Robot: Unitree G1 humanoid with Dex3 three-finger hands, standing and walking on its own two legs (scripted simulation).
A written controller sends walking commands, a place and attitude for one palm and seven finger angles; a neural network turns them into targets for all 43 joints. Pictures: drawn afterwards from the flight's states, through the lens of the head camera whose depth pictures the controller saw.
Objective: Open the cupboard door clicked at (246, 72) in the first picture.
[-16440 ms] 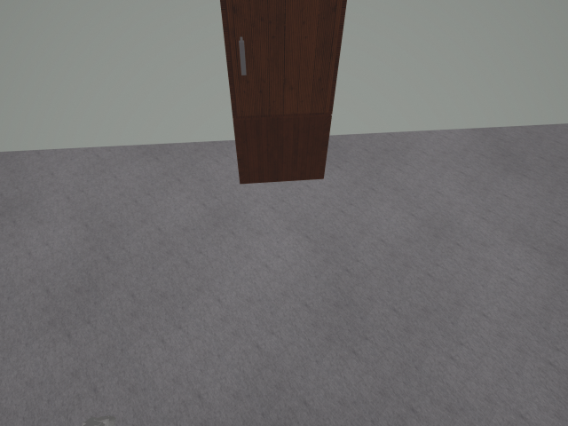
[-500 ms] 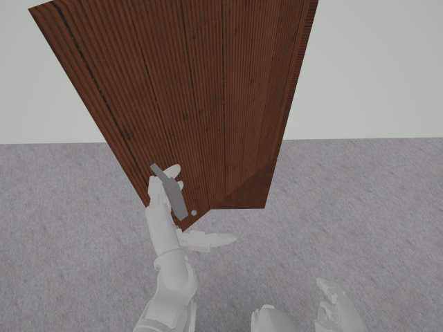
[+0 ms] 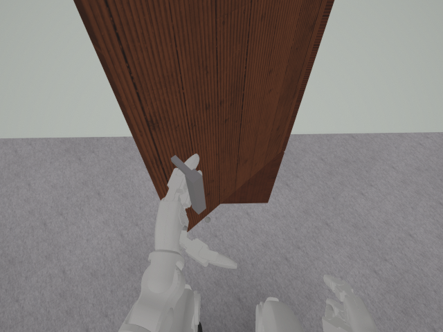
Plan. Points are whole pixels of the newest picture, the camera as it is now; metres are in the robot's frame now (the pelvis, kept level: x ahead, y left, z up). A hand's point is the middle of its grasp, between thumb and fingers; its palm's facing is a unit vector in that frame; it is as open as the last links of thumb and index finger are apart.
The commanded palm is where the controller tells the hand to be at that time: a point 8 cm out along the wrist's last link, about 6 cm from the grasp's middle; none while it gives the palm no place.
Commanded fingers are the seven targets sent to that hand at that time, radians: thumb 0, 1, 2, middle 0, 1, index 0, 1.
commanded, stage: slide the hand sideways off the handle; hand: left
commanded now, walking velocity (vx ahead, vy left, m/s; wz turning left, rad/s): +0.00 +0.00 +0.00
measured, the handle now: (189, 186) +0.36 +0.08 +0.04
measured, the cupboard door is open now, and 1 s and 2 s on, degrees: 42 42 42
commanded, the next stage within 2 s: draw the hand back to the body in 0.88 s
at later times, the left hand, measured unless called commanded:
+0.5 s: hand (185, 245) +0.26 +0.08 +0.04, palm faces +0.01 -1.00 +0.03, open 16.3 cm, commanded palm +0.22 +0.13 +0.03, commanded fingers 0.00 -0.50 0.30 -0.15 -0.30 -0.15 -0.30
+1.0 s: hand (159, 267) +0.22 +0.11 +0.03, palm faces +0.02 -1.00 +0.01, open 16.3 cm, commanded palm +0.20 +0.17 +0.04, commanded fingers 0.00 -0.50 0.30 -0.15 -0.30 -0.15 -0.30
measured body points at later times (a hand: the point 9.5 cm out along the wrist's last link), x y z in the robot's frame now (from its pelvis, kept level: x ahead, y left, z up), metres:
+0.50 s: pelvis +0.01 +0.00 +0.00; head +0.09 +0.01 +0.44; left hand +0.25 +0.13 +0.04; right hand +0.21 -0.20 -0.09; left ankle +0.06 +0.12 -0.62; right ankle +0.01 -0.11 -0.62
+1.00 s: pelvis +0.01 -0.01 -0.02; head +0.10 -0.01 +0.42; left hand +0.22 +0.17 +0.03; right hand +0.21 -0.24 -0.10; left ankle +0.06 +0.12 -0.62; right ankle +0.01 -0.11 -0.62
